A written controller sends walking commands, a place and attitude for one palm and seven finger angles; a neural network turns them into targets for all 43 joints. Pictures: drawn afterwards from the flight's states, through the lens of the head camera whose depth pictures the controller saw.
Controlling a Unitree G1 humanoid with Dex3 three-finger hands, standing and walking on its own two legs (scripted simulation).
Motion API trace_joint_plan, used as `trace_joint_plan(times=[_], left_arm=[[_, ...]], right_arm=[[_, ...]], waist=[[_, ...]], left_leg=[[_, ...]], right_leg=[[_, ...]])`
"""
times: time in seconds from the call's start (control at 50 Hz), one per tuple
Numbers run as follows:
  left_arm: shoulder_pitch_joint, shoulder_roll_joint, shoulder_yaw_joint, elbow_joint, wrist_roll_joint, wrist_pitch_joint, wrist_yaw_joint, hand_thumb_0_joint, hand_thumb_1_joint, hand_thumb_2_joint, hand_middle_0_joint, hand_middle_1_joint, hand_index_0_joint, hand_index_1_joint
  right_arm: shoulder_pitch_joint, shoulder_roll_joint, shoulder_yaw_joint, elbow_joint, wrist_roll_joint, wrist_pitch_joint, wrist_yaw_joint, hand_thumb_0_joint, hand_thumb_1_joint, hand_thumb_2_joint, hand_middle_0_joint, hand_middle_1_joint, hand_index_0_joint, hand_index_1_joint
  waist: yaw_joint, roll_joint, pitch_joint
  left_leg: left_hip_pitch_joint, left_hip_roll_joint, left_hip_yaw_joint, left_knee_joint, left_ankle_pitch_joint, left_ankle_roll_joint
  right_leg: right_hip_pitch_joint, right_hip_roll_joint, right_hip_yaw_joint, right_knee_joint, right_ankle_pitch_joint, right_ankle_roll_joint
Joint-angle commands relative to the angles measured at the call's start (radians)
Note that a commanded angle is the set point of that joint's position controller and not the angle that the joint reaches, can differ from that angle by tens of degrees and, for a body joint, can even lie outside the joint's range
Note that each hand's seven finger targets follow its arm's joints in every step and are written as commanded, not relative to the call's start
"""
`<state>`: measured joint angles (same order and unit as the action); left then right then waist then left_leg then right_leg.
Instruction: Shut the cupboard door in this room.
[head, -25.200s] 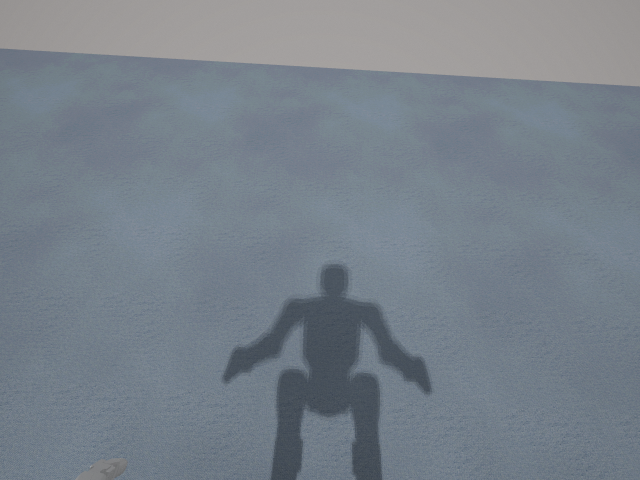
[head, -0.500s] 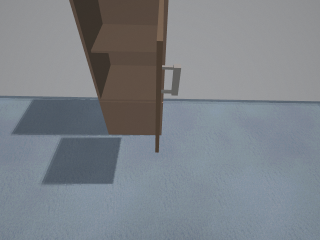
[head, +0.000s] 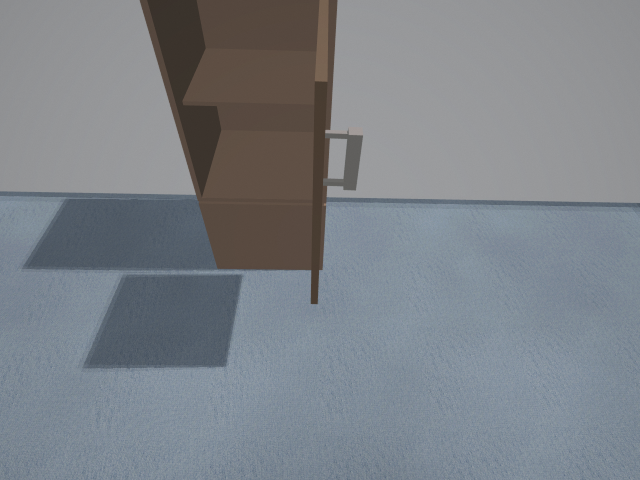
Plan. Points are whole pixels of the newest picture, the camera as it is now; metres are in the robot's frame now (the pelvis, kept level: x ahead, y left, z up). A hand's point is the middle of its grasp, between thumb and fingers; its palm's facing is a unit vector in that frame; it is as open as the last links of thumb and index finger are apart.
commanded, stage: look at it before walking up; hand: left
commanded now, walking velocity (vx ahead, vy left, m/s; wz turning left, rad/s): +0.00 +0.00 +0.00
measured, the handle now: (340, 159) +0.63 +0.00 +0.04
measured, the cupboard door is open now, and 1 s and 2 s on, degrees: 89 89 89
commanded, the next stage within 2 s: walk to a spot facing it in 0.24 s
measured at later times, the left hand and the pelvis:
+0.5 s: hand out of the picture +0.02 +0.20 -0.18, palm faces -0.01 -0.97 -0.24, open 7.4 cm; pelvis -0.01 +0.00 +0.00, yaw -3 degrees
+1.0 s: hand out of the picture +0.07 +0.13 -0.16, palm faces -0.23 -0.93 -0.28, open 7.4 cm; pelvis -0.01 -0.06 +0.00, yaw -18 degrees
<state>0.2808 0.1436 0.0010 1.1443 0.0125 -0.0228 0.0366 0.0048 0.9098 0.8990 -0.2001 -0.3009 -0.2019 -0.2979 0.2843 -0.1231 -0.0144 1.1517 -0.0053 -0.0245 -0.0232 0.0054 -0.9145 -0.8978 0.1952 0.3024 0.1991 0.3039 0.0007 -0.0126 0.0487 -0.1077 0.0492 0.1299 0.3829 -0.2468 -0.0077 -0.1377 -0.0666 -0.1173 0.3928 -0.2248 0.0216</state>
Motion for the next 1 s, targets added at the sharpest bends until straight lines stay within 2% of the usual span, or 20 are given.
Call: trace_joint_plan(times=[0.0, 0.32, 0.38, 0.44, 0.5, 0.54, 0.58, 0.64, 0.66, 0.68, 0.7, 0.72, 0.74, 0.76, 0.78, 0.8, 0.84, 0.9, 0.94, 0.98], left_arm=[[0.068, 0.115, 0.020, -0.027, 0.000, -0.009, 0.005, 0.000, 0.900, 0.900, -0.200, -0.300, -0.200, -0.300], [-0.009, 0.200, 0.034, -0.050, 0.002, -0.015, -0.005, 0.000, 0.900, 0.900, -0.200, -0.300, -0.200, -0.300], [0.006, 0.143, 0.029, -0.049, 0.001, 0.009, -0.004, 0.000, 0.900, 0.900, -0.200, -0.300, -0.200, -0.300], [-0.018, 0.170, 0.049, -0.079, 0.004, 0.028, -0.011, 0.000, 0.900, 0.900, -0.200, -0.300, -0.200, -0.300], [-0.035, 0.174, 0.066, -0.126, 0.009, 0.048, -0.023, 0.000, 0.900, 0.900, -0.200, -0.300, -0.200, -0.300], [-0.047, 0.155, 0.074, -0.158, 0.013, 0.063, -0.033, 0.000, 0.900, 0.900, -0.200, -0.300, -0.200, -0.300], [-0.059, 0.142, 0.083, -0.191, 0.014, 0.067, -0.036, 0.000, 0.900, 0.900, -0.200, -0.300, -0.200, -0.300], [-0.012, 0.126, 0.087, -0.201, 0.012, 0.056, -0.044, 0.000, 0.900, 0.900, -0.200, -0.300, -0.200, -0.300], [0.034, 0.135, 0.091, -0.193, 0.011, 0.050, -0.045, 0.000, 0.900, 0.900, -0.200, -0.300, -0.200, -0.300], [0.088, 0.163, 0.098, -0.178, 0.013, 0.042, -0.042, 0.000, 0.900, 0.900, -0.200, -0.300, -0.200, -0.300], [0.112, 0.265, 0.113, -0.179, 0.023, 0.025, -0.031, 0.000, 0.900, 0.900, -0.200, -0.300, -0.200, -0.300], [0.130, 0.308, 0.113, -0.182, 0.005, 0.028, -0.022, 0.000, 0.900, 0.900, -0.200, -0.300, -0.200, -0.300], [0.122, 0.292, 0.117, -0.190, 0.003, 0.025, -0.013, 0.000, 0.900, 0.900, -0.200, -0.300, -0.200, -0.300], [0.060, 0.283, 0.118, -0.202, 0.004, 0.027, -0.011, 0.000, 0.900, 0.900, -0.200, -0.300, -0.200, -0.300], [0.017, 0.250, 0.114, -0.215, 0.000, 0.029, -0.008, 0.000, 0.900, 0.900, -0.200, -0.300, -0.200, -0.300], [-0.002, 0.246, 0.110, -0.229, 0.000, 0.025, -0.011, 0.000, 0.900, 0.900, -0.200, -0.300, -0.200, -0.300], [0.006, 0.245, 0.108, -0.230, 0.000, 0.019, -0.016, 0.000, 0.900, 0.900, -0.200, -0.300, -0.200, -0.300], [0.033, 0.254, 0.110, -0.226, -0.001, 0.018, -0.019, 0.000, 0.900, 0.900, -0.200, -0.300, -0.200, -0.300], [0.047, 0.258, 0.110, -0.227, -0.002, 0.019, -0.020, 0.000, 0.900, 0.900, -0.200, -0.300, -0.200, -0.300], [0.044, 0.257, 0.111, -0.231, 0.000, 0.022, -0.018, 0.000, 0.900, 0.900, -0.200, -0.300, -0.200, -0.300]], right_arm=[[0.060, -0.120, -0.020, -0.025, -0.001, -0.011, -0.010, 0.000, -0.900, -0.900, 0.200, 0.300, 0.200, 0.300], [-0.019, -0.211, -0.031, -0.053, -0.002, -0.015, -0.004, 0.000, -0.900, -0.900, 0.200, 0.300, 0.200, 0.300], [0.008, -0.143, -0.024, -0.047, -0.005, 0.001, -0.009, 0.000, -0.900, -0.900, 0.200, 0.300, 0.200, 0.300], [-0.001, -0.176, -0.041, -0.070, -0.008, 0.016, -0.015, 0.000, -0.900, -0.900, 0.200, 0.300, 0.200, 0.300], [-0.027, -0.221, -0.065, -0.116, -0.012, 0.027, -0.018, 0.000, -0.900, -0.900, 0.200, 0.300, 0.200, 0.300], [-0.044, -0.248, -0.080, -0.140, -0.015, 0.025, -0.019, 0.000, -0.900, -0.900, 0.200, 0.300, 0.200, 0.300], [-0.064, -0.253, -0.087, -0.164, -0.018, 0.022, -0.016, 0.000, -0.900, -0.900, 0.200, 0.300, 0.200, 0.300], [-0.124, -0.261, -0.099, -0.187, -0.025, 0.024, -0.009, 0.000, -0.900, -0.900, 0.200, 0.300, 0.200, 0.300], [-0.137, -0.262, -0.101, -0.195, -0.022, 0.028, -0.007, 0.000, -0.900, -0.900, 0.200, 0.300, 0.200, 0.300], [-0.145, -0.257, -0.101, -0.205, -0.017, 0.033, -0.003, 0.000, -0.900, -0.900, 0.200, 0.300, 0.200, 0.300], [-0.120, -0.189, -0.089, -0.233, -0.009, 0.039, 0.001, 0.000, -0.900, -0.900, 0.200, 0.300, 0.200, 0.300], [-0.179, -0.164, -0.076, -0.279, -0.004, 0.047, 0.003, 0.000, -0.900, -0.900, 0.200, 0.300, 0.200, 0.300], [-0.195, -0.166, -0.074, -0.275, -0.005, 0.059, -0.003, 0.000, -0.900, -0.900, 0.200, 0.300, 0.200, 0.300], [-0.194, -0.180, -0.078, -0.270, -0.006, 0.057, -0.003, 0.000, -0.900, -0.900, 0.200, 0.300, 0.200, 0.300], [-0.188, -0.190, -0.078, -0.255, -0.010, 0.055, -0.003, 0.000, -0.900, -0.900, 0.200, 0.300, 0.200, 0.300], [-0.178, -0.188, -0.076, -0.247, -0.012, 0.053, 0.001, 0.000, -0.900, -0.900, 0.200, 0.300, 0.200, 0.300], [-0.178, -0.189, -0.072, -0.245, -0.012, 0.052, 0.002, 0.000, -0.900, -0.900, 0.200, 0.300, 0.200, 0.300], [-0.195, -0.196, -0.069, -0.250, -0.012, 0.058, 0.000, 0.000, -0.900, -0.900, 0.200, 0.300, 0.200, 0.300], [-0.204, -0.205, -0.068, -0.259, -0.011, 0.061, -0.003, 0.000, -0.900, -0.900, 0.200, 0.300, 0.200, 0.300], [-0.215, -0.210, -0.068, -0.268, -0.010, 0.060, -0.005, 0.000, -0.900, -0.900, 0.200, 0.300, 0.200, 0.300]], waist=[[0.000, 0.019, 0.035], [0.000, 0.015, 0.007], [-0.005, 0.028, 0.007], [-0.009, 0.048, -0.004], [-0.007, 0.099, 0.004], [-0.009, 0.201, 0.017], [-0.008, 0.207, 0.004], [0.025, 0.181, -0.030], [0.044, 0.146, -0.046], [0.071, 0.043, -0.064], [0.074, -0.282, -0.062], [0.095, -0.319, -0.033], [0.088, -0.277, -0.050], [0.060, -0.210, -0.030], [0.040, -0.123, -0.039], [0.031, -0.090, -0.068], [0.033, -0.082, -0.114], [0.042, -0.062, -0.118], [0.045, -0.081, -0.125], [0.044, -0.106, -0.118]], left_leg=[[-0.038, 0.088, -0.093, -0.081, 0.151, 0.024], [-0.023, 0.096, -0.107, -0.099, 0.148, 0.025], [-0.004, 0.107, -0.067, -0.051, 0.180, 0.012], [0.002, 0.140, -0.048, -0.010, 0.182, 0.016], [-0.023, 0.209, -0.094, -0.025, 0.101, 0.053], [-0.041, 0.314, -0.153, -0.080, 0.134, 0.126], [-0.034, 0.363, -0.147, -0.077, 0.208, 0.178], [-0.043, 0.333, -0.037, 0.039, 0.312, 0.132], [-0.070, 0.312, -0.002, 0.118, 0.288, 0.098], [-0.124, 0.262, 0.049, 0.254, 0.201, 0.046], [-0.330, 0.129, 0.107, 0.500, -0.131, -0.033], [-0.418, 0.034, 0.003, 0.670, -0.396, -0.051], [-0.427, 0.037, -0.109, 0.762, -0.378, -0.041], [-0.475, 0.046, -0.143, 0.811, -0.303, -0.041], [-0.476, 0.064, -0.155, 0.819, -0.223, -0.044], [-0.465, 0.061, -0.149, 0.811, -0.172, -0.053], [-0.445, 0.050, -0.144, 0.778, -0.137, -0.067], [-0.463, 0.033, -0.154, 0.756, -0.111, -0.077], [-0.486, 0.029, -0.168, 0.755, -0.100, -0.082], [-0.490, 0.031, -0.180, 0.737, -0.105, -0.086]], right_leg=[[-0.021, -0.076, 0.076, -0.068, 0.147, -0.025], [-0.004, -0.082, 0.084, -0.083, 0.149, -0.031], [-0.049, -0.074, 0.101, -0.039, 0.216, -0.026], [-0.111, -0.059, 0.108, 0.046, 0.239, -0.029], [-0.199, -0.012, 0.098, 0.179, 0.141, -0.022], [-0.280, 0.021, 0.062, 0.399, -0.134, -0.010], [-0.330, 0.005, 0.079, 0.541, -0.284, -0.010], [-0.237, 0.003, 0.046, 0.399, -0.225, -0.008], [-0.154, 0.012, 0.034, 0.281, -0.128, -0.008], [-0.063, 0.011, 0.042, 0.131, 0.055, -0.013], [0.047, -0.183, 0.358, -0.029, 0.322, -0.082], [-0.010, -0.317, 0.534, -0.070, 0.560, -0.194], [-0.033, -0.298, 0.578, -0.101, 0.456, -0.213], [-0.009, -0.274, 0.554, -0.081, 0.388, -0.219], [0.001, -0.235, 0.502, -0.054, 0.366, -0.200], [0.026, -0.203, 0.453, -0.036, 0.390, -0.191], [0.063, -0.172, 0.412, -0.017, 0.459, -0.180], [0.094, -0.147, 0.426, -0.019, 0.474, -0.158], [0.120, -0.138, 0.440, -0.021, 0.479, -0.139], [0.122, -0.136, 0.457, -0.021, 0.462, -0.144]])
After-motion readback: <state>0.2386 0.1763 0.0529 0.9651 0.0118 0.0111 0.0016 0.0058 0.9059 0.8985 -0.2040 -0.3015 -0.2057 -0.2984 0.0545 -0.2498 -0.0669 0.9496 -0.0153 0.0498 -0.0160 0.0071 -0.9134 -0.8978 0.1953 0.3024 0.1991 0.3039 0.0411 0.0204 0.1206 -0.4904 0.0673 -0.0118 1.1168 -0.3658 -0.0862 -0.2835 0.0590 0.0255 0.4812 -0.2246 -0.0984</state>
